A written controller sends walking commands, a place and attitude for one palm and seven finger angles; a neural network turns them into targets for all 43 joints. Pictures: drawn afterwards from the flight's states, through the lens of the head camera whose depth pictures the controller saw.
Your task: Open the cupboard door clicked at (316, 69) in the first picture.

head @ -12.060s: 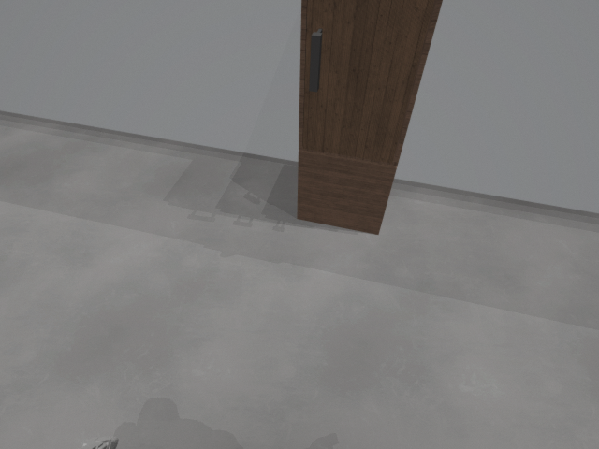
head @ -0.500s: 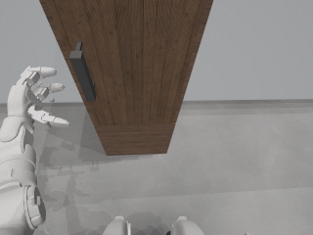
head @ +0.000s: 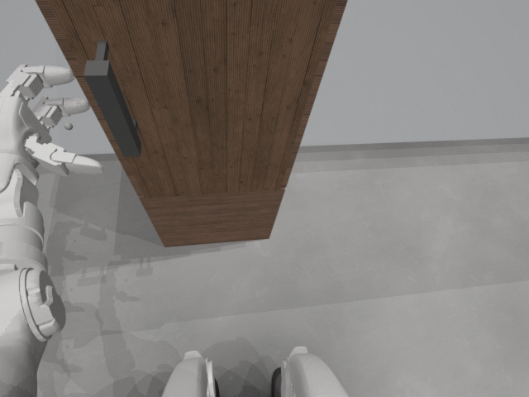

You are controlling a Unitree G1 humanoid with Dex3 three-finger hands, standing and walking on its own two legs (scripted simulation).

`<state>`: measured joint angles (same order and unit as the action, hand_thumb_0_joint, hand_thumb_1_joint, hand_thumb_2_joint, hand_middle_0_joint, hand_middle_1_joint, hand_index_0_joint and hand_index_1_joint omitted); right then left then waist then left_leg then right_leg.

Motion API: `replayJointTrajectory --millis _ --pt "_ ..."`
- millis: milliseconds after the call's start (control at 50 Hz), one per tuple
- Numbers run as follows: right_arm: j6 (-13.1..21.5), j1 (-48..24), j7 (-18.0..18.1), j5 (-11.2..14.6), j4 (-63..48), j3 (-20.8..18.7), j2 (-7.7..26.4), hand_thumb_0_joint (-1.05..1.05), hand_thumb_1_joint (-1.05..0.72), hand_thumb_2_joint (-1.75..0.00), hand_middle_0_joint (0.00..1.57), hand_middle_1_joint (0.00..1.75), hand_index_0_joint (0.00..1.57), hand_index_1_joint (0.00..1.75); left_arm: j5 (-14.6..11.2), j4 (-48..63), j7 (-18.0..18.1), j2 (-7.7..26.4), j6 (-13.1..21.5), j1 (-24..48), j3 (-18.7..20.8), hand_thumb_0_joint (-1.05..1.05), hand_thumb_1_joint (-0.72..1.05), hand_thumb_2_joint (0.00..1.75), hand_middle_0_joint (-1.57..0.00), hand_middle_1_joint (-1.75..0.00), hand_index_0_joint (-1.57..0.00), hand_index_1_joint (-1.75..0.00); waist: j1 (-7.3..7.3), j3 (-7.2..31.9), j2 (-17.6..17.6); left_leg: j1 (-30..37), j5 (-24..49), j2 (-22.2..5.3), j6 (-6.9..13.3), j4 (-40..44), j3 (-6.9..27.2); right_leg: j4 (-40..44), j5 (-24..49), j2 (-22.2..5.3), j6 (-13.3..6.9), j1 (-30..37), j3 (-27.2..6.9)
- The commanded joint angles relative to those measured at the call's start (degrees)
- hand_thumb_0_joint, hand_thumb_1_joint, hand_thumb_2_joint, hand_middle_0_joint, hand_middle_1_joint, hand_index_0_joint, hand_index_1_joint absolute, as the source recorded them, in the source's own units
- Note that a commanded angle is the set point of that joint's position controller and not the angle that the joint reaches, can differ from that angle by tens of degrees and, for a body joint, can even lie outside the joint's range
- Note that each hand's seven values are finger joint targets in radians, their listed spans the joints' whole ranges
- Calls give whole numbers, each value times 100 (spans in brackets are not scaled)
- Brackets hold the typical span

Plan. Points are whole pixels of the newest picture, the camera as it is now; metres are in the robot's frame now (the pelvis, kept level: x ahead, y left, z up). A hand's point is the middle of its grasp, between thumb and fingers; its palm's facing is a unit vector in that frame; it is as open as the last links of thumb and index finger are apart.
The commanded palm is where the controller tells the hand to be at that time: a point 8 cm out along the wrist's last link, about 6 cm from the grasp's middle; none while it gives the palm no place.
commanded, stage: move the hooked fingers beside the handle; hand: left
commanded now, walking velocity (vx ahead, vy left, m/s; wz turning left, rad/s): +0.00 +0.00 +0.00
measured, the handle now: (118, 103) +0.53 +0.20 +0.07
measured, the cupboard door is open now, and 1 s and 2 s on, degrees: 0 0 0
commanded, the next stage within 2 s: slide the fingers in behind the handle in 0.68 s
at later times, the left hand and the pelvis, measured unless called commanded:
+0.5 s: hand (71, 134) +0.47 +0.25 +0.08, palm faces +0.06 -1.00 +0.00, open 14.0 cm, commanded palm +0.45 +0.29 +0.07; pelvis +0.01 +0.00 +0.00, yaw +0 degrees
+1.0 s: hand (85, 132) +0.47 +0.23 +0.08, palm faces +0.06 -1.00 +0.00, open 14.0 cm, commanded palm +0.45 +0.28 +0.07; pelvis +0.01 -0.01 +0.00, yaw +0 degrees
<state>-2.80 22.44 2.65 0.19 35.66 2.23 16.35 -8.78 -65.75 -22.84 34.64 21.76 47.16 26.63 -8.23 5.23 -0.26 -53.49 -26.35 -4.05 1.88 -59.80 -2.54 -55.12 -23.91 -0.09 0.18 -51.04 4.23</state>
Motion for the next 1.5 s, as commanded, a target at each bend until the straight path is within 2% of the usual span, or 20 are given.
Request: replayJointTrajectory --millis 0,40,100,160,260,320,380,420,500,560,620,660,700,760,880,960,1060,1120,1220,1480 --pt "13 803 21 12 -437 -417 1072 0 -90 -90 20 30 20 30 -45 1127 94 1587 250 1914 243 0 -50 30 -30 -120 -30 -120 85 2525 -747 2189 2229 174 -60 781 533 570 1436 292 -113 771 -128" --pt "-13 816 14 -1 -493 -422 1062 0 -90 -90 20 30 20 30 2 1444 185 1868 371 1948 460 0 -50 30 -30 -120 -30 -120 168 2773 -855 2294 2470 177 -61 768 521 511 1642 302 -121 947 -153" --pt "-32 787 -29 -6 -543 -468 1023 0 -90 -90 20 30 20 30 -35 1842 247 1830 518 1621 584 0 -50 30 -30 -120 -30 -120 269 3023 -1012 2654 2907 151 -99 756 521 523 1848 331 -137 1034 -142" --pt "-61 745 -54 33 -539 -461 977 0 -90 -90 20 30 20 30 -104 1860 191 1479 476 1491 339 0 -50 30 -30 -120 -30 -120 193 2823 -1055 2658 2957 147 -96 785 482 572 1935 347 -121 1038 -138" --pt "-83 674 -19 52 -476 -444 982 0 -90 -90 20 30 20 30 -160 1424 125 1122 332 1567 50 0 -50 30 -30 -120 -30 -120 30 2112 -615 2300 2233 161 -55 892 485 707 1531 339 -117 838 -96" --pt "-51 661 25 44 -438 -429 1003 0 -90 -90 20 30 20 30 -129 1424 140 1190 430 1937 8 0 -50 30 -30 -120 -30 -120 -24 2127 -662 2255 2046 183 -43 852 516 666 1412 312 -147 771 -135" --pt "-7 621 6 24 -403 -436 960 0 -90 -90 20 30 20 30 -106 1646 156 1001 577 2022 -135 0 -50 30 -30 -120 -30 -120 25 2563 -1050 2687 2408 182 -100 786 568 602 1495 295 -155 658 -131" --pt "-16 651 15 23 -360 -430 990 0 -90 -90 20 30 20 30 -116 1388 172 1150 557 1994 -16 0 -50 30 -30 -120 -30 -120 -5 2430 -720 2503 2366 173 -78 739 587 570 1513 312 -155 697 -126" --pt "-28 575 23 40 -405 -407 1009 0 -90 -90 20 30 20 30 -16 1214 217 1281 427 2066 -8 0 -50 30 -30 -120 -30 -120 3 2254 -710 2178 2018 204 -61 753 541 586 1374 273 -131 715 -153" --pt "-23 593 43 32 -462 -406 1009 0 -90 -90 20 30 20 30 -2 1359 248 1587 486 2084 243 0 -50 30 -30 -120 -30 -120 101 2660 -794 2214 2200 220 -55 684 506 514 1584 274 -126 948 -206" --pt "-8 597 3 23 -479 -417 948 0 -90 -90 20 30 20 30 -59 1655 232 1266 567 2071 51 0 -50 30 -30 -120 -30 -120 81 2869 -1005 2546 2640 201 -68 624 514 471 1853 301 -139 928 -183" --pt "-32 599 -1 37 -467 -410 981 0 -90 -90 20 30 20 30 -81 1537 226 1498 518 1911 230 0 -50 30 -30 -120 -30 -120 132 2837 -918 2375 2538 205 -66 659 478 506 1883 300 -115 1096 -204" --pt "-54 599 8 65 -476 -411 976 0 -90 -90 20 30 20 30 -75 1292 181 1372 397 1746 125 0 -50 30 -30 -120 -30 -120 78 2549 -667 2110 2284 213 -36 709 434 576 1803 302 -97 1134 -204" --pt "-63 612 19 60 -512 -409 980 0 -90 -90 20 30 20 30 -76 1432 156 1485 393 1730 202 0 -50 30 -30 -120 -30 -120 134 2616 -749 2073 2269 235 -25 727 404 578 1853 292 -103 1242 -229" --pt "-18 610 10 56 -391 -425 954 0 -90 -90 20 30 20 30 -150 1462 219 1001 484 2023 -136 0 -50 30 -30 -120 -30 -120 -34 2368 -717 2166 1977 214 -29 762 466 647 1503 297 -107 886 -198" --pt "-12 638 5 44 -403 -424 955 0 -90 -90 20 30 20 30 -82 1355 314 1159 455 1904 4 0 -50 30 -30 -120 -30 -120 47 2479 -613 1972 1907 246 -13 743 416 629 1563 276 -96 1101 -245" --pt "6 618 -43 24 -441 -439 902 0 -90 -90 20 30 20 30 -56 1711 481 995 586 1875 -34 0 -50 30 -30 -120 -30 -120 142 2747 -904 2370 2258 228 -65 752 460 566 1689 291 -128 1050 -196" --pt "-9 616 -56 28 -451 -441 905 0 -90 -90 20 30 20 30 -50 1580 568 967 566 1771 -18 0 -50 30 -30 -120 -30 -120 108 2588 -594 2121 2161 241 -32 752 428 575 1750 299 -116 1202 -217" --pt "-10 585 -79 31 -468 -445 869 0 -90 -90 20 30 20 30 -14 1678 656 588 557 1904 -311 0 -50 30 -30 -120 -30 -120 32 2464 -620 2208 2128 239 -37 776 437 591 1700 294 -122 1062 -191" --pt "19 506 -134 16 -424 -464 830 0 -90 -90 20 30 20 30 81 1601 993 334 660 1910 -410 0 -50 30 -30 -120 -30 -120 80 2530 -609 2194 2018 267 -78 782 432 570 1633 264 -117 1058 -195"
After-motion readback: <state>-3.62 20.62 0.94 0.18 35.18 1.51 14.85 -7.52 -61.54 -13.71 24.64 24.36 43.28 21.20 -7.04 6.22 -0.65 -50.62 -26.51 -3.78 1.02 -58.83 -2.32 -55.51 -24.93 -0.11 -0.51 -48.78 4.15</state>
